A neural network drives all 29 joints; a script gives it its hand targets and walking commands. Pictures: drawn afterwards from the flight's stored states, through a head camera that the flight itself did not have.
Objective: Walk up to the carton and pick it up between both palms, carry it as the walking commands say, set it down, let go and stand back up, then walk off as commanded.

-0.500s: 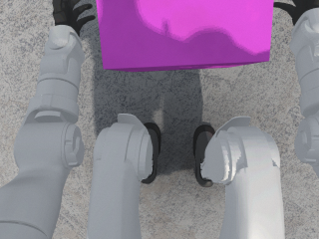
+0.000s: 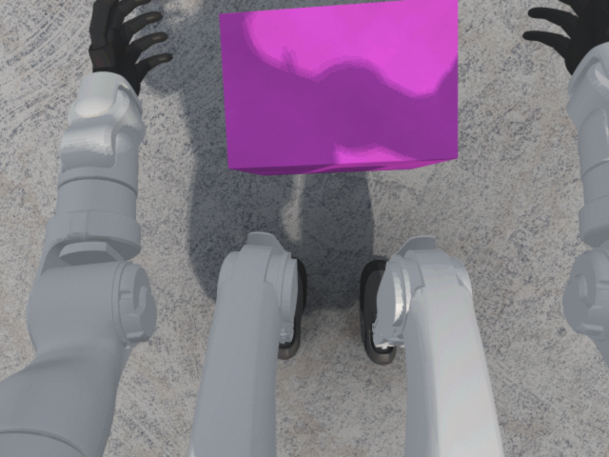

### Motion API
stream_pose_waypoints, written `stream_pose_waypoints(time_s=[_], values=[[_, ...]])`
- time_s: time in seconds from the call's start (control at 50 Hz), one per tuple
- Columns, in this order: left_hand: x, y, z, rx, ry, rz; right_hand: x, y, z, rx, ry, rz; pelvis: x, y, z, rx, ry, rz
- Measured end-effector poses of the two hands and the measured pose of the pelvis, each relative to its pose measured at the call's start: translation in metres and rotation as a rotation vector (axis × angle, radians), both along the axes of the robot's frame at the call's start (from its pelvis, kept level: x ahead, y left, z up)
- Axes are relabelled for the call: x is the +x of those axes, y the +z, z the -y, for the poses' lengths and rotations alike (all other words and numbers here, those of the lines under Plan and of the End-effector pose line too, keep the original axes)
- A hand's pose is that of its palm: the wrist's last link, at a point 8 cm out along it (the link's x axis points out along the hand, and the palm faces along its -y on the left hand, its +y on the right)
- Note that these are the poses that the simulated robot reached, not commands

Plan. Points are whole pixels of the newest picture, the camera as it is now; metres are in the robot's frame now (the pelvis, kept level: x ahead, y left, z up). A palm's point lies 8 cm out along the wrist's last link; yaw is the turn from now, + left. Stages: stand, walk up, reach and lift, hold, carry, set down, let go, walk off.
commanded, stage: set down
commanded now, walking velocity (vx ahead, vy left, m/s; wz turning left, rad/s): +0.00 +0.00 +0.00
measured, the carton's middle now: (336, 108) +0.51 +0.01 -0.31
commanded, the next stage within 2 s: let go in 0.88 s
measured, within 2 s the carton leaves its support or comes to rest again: neither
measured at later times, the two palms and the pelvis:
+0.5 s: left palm out of the picture +0.50 +0.25 +0.04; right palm out of the picture +0.53 -0.25 +0.04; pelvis +0.01 +0.00 +0.13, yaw +0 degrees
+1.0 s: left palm out of the picture +0.50 +0.24 +0.14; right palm out of the picture +0.52 -0.24 +0.15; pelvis +0.05 +0.00 +0.24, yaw +0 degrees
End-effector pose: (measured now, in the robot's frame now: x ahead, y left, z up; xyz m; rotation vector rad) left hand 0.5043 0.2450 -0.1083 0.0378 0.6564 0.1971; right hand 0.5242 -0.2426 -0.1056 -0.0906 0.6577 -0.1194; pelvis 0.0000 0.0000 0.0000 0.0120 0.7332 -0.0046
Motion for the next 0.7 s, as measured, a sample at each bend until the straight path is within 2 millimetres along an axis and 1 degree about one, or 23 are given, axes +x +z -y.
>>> stream_pose_waypoints(time_s=[0.1, 0.3, 0.48, 0.7], values=[[0.002, 0.031, 0.000, -0.002, -0.005, 0.002, 0.002, 0.030, 0.000, 0.007, 0.006, -0.002, 0.002, 0.026, 0.001, 0.001, 0.002, -0.023], [0.000, 0.086, -0.003, -0.005, -0.010, 0.010, 0.002, 0.082, 0.003, 0.012, 0.014, 0.004, 0.005, 0.075, 0.002, 0.000, 0.006, -0.052], [-0.002, 0.141, -0.009, -0.012, -0.007, 0.012, 0.003, 0.141, 0.008, 0.015, 0.018, 0.005, 0.011, 0.125, 0.001, -0.002, 0.007, -0.053], [-0.001, 0.208, -0.013, -0.023, -0.002, 0.016, 0.005, 0.207, 0.005, 0.027, 0.026, 0.006, 0.023, 0.185, -0.001, -0.005, 0.004, -0.031]])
